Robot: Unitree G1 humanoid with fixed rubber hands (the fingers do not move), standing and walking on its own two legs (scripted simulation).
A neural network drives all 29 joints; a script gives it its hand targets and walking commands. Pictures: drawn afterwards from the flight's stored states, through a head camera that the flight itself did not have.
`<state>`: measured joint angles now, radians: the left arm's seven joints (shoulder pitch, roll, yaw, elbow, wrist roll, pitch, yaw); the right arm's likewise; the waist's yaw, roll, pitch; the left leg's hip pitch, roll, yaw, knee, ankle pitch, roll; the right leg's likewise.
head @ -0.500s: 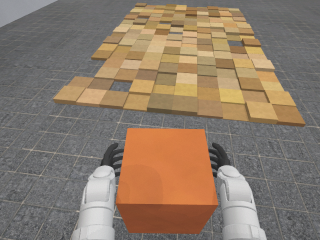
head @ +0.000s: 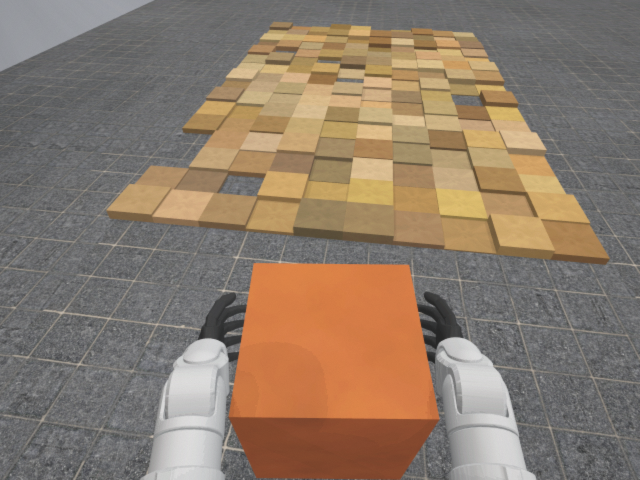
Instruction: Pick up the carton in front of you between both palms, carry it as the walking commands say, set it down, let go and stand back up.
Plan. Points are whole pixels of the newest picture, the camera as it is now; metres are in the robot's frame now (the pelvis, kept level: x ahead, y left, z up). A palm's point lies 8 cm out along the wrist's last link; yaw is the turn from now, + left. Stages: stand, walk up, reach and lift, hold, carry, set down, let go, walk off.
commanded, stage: hold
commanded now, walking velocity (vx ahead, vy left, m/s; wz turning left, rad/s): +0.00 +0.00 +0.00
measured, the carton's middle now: (329, 375) +0.29 +0.00 -0.03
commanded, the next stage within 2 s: carry in 1.24 s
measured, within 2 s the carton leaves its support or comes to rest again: neither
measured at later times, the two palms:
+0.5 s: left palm (211, 353) +0.28 +0.15 +0.05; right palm (452, 352) +0.28 -0.15 +0.05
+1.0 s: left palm (211, 351) +0.28 +0.15 +0.05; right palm (451, 350) +0.28 -0.15 +0.05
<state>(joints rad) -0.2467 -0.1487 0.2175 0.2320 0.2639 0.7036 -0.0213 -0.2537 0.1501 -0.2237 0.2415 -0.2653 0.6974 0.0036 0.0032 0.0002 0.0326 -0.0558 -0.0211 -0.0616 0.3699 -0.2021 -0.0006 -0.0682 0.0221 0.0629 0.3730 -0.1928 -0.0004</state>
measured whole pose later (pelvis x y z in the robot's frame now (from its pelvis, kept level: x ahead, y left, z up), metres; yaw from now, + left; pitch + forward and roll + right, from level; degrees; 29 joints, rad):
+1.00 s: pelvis +0.00 +0.00 +0.00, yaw +0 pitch -8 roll +0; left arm -0.23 -0.15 0.19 0.17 0.26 0.77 -0.02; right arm -0.24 0.15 -0.20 0.18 -0.26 0.76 0.01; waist 0.00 0.00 0.05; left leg -0.02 -0.02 -0.07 0.36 -0.20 0.00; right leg -0.03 0.02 0.06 0.36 -0.19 0.00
